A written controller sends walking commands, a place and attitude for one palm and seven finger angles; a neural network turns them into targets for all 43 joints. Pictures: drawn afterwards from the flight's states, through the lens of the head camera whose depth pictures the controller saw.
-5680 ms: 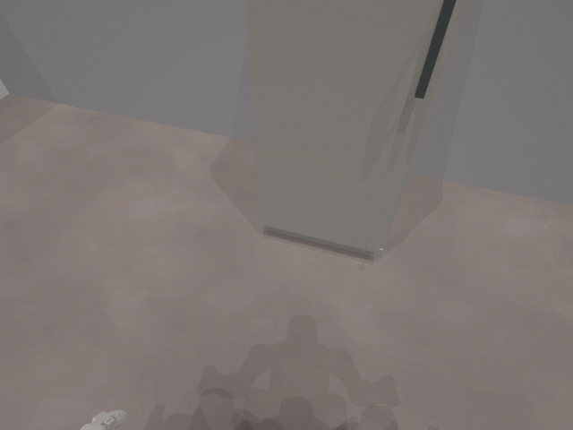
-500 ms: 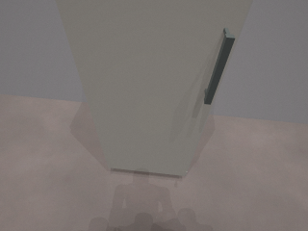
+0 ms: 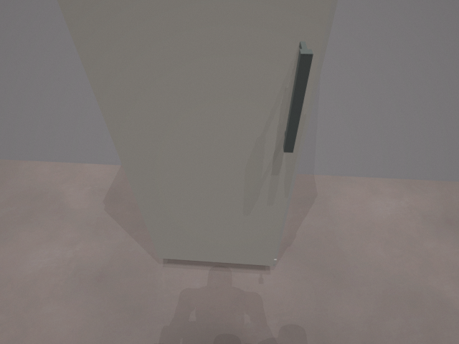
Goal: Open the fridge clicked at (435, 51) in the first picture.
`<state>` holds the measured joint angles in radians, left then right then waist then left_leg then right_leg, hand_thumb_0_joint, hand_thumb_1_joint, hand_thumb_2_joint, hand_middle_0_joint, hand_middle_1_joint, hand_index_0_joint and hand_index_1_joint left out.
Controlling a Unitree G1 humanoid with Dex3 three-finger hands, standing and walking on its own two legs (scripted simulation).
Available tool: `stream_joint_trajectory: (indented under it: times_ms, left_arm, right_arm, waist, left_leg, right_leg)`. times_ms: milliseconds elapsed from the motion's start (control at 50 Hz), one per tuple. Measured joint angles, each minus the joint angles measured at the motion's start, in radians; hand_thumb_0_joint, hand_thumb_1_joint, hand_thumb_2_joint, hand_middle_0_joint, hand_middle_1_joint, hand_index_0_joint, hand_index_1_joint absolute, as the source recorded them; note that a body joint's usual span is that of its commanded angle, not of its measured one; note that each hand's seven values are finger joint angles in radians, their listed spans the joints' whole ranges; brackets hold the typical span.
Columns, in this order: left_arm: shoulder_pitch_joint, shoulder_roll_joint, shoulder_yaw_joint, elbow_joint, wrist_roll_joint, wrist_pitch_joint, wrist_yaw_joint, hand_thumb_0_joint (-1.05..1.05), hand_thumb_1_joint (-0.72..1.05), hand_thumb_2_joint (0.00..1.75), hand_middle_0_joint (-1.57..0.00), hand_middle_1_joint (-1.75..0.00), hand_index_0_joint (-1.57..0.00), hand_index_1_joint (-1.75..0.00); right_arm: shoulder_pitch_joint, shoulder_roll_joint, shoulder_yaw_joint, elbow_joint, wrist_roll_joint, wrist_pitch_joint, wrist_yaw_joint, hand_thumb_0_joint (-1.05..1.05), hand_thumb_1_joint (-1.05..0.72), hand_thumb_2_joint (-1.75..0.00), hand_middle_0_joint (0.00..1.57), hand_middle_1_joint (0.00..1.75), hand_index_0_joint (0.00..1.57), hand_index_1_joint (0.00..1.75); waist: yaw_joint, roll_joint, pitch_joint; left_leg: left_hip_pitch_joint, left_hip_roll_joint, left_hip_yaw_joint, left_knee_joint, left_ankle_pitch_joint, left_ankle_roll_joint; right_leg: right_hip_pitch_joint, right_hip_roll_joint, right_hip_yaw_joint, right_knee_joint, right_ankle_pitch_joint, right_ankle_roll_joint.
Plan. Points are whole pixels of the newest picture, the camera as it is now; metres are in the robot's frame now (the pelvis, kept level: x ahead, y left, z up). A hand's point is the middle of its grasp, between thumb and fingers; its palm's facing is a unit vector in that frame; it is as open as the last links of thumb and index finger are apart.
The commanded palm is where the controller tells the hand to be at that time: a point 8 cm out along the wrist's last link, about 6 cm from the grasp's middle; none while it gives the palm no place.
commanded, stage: look again from close up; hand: right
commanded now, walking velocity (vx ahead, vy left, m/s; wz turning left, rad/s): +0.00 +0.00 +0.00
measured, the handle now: (294, 101) +0.56 -0.11 +0.16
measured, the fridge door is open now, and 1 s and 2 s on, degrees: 0 0 0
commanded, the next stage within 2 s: none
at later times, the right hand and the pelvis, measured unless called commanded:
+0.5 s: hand out of the picture -0.03 -0.21 -0.17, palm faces +0.00 +0.98 -0.21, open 7.4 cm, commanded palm none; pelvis -0.02 -0.03 +0.00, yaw +0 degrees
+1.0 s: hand out of the picture -0.01 -0.19 -0.17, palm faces +0.00 +0.98 -0.19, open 7.4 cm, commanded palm none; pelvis -0.01 -0.02 +0.01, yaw -1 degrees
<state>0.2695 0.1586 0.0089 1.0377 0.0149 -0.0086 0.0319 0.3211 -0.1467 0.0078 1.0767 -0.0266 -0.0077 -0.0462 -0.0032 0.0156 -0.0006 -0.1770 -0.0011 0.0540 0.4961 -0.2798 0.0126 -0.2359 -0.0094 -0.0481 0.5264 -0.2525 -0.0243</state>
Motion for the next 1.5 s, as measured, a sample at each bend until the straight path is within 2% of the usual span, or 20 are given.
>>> stream_joint_trajectory:
  times_ms: [220, 420, 860, 1500]
  left_arm:
    - [0.025, 0.007, -0.015, -0.006, 0.003, -0.002, -0.016, 0.01, 0.92, 0.9, -0.2, -0.3, -0.2, -0.3]
    - [0.024, 0.023, -0.013, 0.02, 0.001, 0.0, -0.021, 0.01, 0.91, 0.9, -0.2, -0.3, -0.2, -0.3]
    - [-0.023, 0.019, -0.02, 0.052, -0.005, -0.004, -0.022, 0.0, 0.91, 0.9, -0.2, -0.3, -0.2, -0.3]
    - [-0.004, -0.006, -0.02, 0.082, -0.006, 0.0, -0.019, 0.0, 0.91, 0.9, -0.2, -0.3, -0.2, -0.3]
  right_arm:
    - [-0.011, -0.058, -0.006, -0.037, -0.002, 0.012, 0.013, 0.0, -0.9, -0.9, 0.2, 0.3, 0.19, 0.3]
    - [0.004, -0.063, -0.001, -0.02, -0.001, 0.012, 0.017, 0.01, -0.9, -0.9, 0.2, 0.3, 0.19, 0.3]
    - [-0.016, -0.037, 0.015, 0.004, 0.002, 0.0, 0.017, 0.0, -0.9, -0.9, 0.2, 0.3, 0.19, 0.3]
    - [-0.004, -0.017, 0.012, 0.014, 0.005, -0.002, 0.014, 0.0, -0.9, -0.9, 0.2, 0.3, 0.19, 0.3]
  waist:
    - [0.005, 0.01, -0.003]
    - [0.005, 0.005, 0.006]
    - [0.003, 0.008, 0.01]
    - [0.005, 0.005, 0.021]
  left_leg:
    - [-0.027, 0.037, -0.008, -0.022, 0.037, -0.027]
    - [-0.03, 0.047, -0.01, -0.044, 0.055, -0.036]
    - [-0.013, 0.039, -0.006, -0.066, 0.063, -0.032]
    - [-0.01, 0.024, -0.005, -0.069, 0.057, -0.016]
  right_leg:
    - [-0.015, 0.038, -0.011, -0.053, 0.051, -0.034]
    - [-0.015, 0.05, -0.013, -0.082, 0.074, -0.043]
    - [0.0, 0.042, -0.008, -0.1, 0.08, -0.032]
    - [0.007, 0.028, -0.006, -0.109, 0.078, -0.014]
